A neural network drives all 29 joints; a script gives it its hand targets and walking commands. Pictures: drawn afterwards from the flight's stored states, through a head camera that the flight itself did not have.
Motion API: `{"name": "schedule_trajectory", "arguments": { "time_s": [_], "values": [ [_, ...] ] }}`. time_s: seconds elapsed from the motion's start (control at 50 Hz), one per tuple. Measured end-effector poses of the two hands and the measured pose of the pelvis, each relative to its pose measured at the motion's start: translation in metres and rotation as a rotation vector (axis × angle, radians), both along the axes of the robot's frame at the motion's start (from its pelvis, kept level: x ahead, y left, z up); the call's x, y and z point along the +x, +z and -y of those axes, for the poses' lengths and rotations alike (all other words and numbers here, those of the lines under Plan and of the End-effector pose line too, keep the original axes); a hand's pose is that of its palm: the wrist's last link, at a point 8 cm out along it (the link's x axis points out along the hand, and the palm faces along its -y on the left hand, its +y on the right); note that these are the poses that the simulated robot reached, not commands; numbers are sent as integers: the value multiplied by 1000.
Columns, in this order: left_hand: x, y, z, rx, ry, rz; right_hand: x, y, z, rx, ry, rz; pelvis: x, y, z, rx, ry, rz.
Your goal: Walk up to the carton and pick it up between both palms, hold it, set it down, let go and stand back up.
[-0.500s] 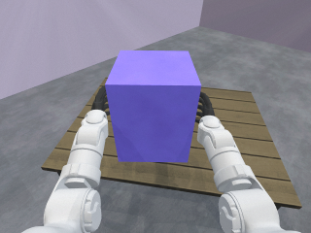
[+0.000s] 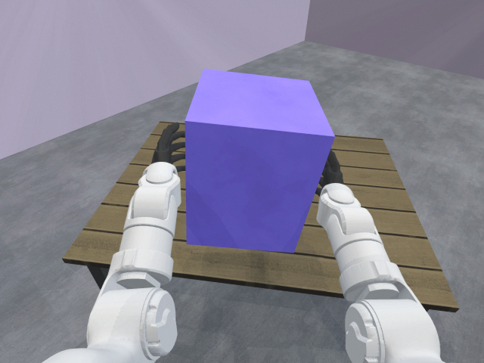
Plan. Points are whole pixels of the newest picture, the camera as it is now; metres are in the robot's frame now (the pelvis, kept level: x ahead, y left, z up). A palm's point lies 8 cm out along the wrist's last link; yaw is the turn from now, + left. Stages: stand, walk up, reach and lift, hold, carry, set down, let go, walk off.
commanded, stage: reach and lift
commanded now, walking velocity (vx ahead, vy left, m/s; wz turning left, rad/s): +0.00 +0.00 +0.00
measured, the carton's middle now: (248, 161) +0.44 -0.01 +0.16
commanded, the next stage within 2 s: hold in 0.26 s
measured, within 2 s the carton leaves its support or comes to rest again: neither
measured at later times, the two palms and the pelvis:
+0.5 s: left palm (156, 161) +0.38 +0.15 +0.19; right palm (327, 174) +0.38 -0.14 +0.17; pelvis +0.01 +0.00 +0.00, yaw +0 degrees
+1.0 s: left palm (153, 167) +0.36 +0.15 +0.20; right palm (329, 181) +0.36 -0.14 +0.17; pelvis -0.01 +0.00 +0.00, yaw +0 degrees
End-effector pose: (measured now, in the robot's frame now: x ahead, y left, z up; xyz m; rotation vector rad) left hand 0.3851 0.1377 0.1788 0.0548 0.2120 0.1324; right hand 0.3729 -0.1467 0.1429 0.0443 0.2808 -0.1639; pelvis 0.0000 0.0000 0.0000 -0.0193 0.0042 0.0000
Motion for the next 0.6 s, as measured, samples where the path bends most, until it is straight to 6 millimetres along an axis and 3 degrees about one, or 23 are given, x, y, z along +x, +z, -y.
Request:
{"name": "schedule_trajectory", "arguments": {
  "time_s": [0.32,0.6],
  "values": [
    [11,6,-3,-6,1,17,14,15,-2,16,-9,31,10,1,-1,-1,0,-18],
    [-10,15,-14,21,13,12,-1,30,-11,26,1,46,3,1,-3,-4,1,22]
  ]
}}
